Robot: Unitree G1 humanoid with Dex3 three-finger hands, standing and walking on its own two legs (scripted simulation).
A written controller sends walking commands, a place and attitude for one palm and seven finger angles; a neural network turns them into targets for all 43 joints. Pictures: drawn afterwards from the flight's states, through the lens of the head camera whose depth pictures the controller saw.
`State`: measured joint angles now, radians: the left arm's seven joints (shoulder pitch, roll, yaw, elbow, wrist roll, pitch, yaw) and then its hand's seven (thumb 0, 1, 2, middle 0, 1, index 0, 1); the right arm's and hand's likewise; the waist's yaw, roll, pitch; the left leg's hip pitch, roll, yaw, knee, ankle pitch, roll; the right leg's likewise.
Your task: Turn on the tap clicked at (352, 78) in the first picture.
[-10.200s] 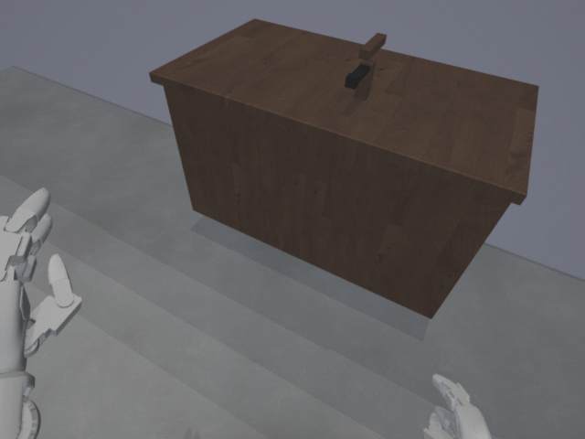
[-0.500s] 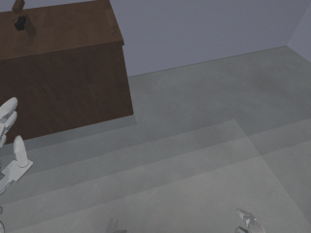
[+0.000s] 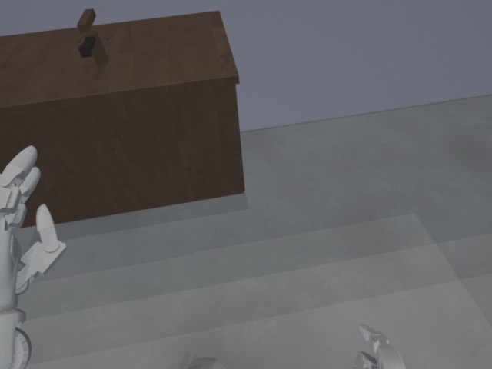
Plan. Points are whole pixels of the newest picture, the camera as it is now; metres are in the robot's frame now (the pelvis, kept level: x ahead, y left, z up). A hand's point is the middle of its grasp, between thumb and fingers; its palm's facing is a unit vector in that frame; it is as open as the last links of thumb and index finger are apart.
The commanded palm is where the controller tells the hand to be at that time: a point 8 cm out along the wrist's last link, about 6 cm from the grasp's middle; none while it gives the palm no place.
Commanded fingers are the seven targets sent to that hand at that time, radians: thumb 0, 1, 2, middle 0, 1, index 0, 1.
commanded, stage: take the last steps up to it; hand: left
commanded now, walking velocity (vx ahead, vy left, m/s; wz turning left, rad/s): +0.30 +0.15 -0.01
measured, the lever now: (85, 51) +0.96 +0.60 +0.07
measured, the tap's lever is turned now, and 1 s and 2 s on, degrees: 0 0 0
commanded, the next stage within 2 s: come to a stop and stand still in 2.00 s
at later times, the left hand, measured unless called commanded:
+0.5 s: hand (66, 165) +0.33 +0.28 +0.19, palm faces +0.33 -0.79 -0.51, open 7.4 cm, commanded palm +0.28 +0.34 +0.18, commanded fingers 0.00 0.90 0.90 -0.20 -0.30 -0.20 -0.30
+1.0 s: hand (55, 114) +0.47 +0.37 +0.18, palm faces +0.40 -0.81 -0.42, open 7.4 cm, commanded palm +0.40 +0.41 +0.18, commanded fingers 0.00 0.90 0.90 -0.20 -0.30 -0.20 -0.30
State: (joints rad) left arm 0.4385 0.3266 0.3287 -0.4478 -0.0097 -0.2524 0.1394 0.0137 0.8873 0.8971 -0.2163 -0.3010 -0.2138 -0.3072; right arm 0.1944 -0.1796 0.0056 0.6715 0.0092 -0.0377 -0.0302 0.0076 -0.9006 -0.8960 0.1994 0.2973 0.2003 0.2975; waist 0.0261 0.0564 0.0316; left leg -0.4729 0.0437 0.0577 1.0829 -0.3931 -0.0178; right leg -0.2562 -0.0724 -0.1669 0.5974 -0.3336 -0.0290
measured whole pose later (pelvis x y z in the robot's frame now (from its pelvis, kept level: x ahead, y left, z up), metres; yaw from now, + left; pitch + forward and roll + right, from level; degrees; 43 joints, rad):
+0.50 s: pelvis +0.11 +0.06 +0.00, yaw -2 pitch +1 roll +1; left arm 0.52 0.40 0.38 -0.56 -0.02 -0.24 0.15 0.02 0.89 0.90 -0.21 -0.30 -0.21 -0.31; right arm 0.20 -0.14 0.00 0.60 0.02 -0.10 -0.04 0.01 -0.90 -0.90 0.20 0.30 0.20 0.30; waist 0.00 0.03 0.05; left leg -0.26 0.07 0.20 0.55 -0.30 0.01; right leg -0.39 -0.08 -0.18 0.68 -0.36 0.03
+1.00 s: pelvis +0.23 +0.14 -0.01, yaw -2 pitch +0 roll +1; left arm 0.39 0.40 0.41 -0.49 -0.01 -0.27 0.16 0.01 0.89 0.90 -0.22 -0.30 -0.21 -0.31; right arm 0.16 -0.19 -0.06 0.60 0.02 -0.07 -0.05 0.01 -0.91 -0.90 0.19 0.30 0.19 0.30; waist 0.00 -0.04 0.07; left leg -0.36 0.07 0.18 0.62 -0.25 0.03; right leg -0.41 -0.12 -0.07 1.13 -0.54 0.03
